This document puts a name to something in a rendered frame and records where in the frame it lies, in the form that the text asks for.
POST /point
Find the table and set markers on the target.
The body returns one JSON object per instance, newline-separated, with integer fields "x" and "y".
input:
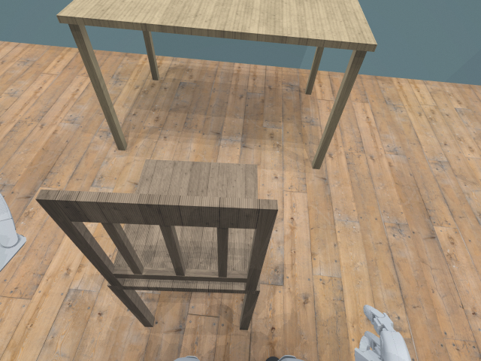
{"x": 337, "y": 24}

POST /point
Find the robot left hand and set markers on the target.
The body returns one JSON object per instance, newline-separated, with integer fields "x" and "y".
{"x": 10, "y": 241}

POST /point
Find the robot right hand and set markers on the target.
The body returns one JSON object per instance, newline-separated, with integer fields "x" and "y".
{"x": 389, "y": 347}

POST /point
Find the chair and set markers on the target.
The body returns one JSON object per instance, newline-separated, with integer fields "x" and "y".
{"x": 190, "y": 227}

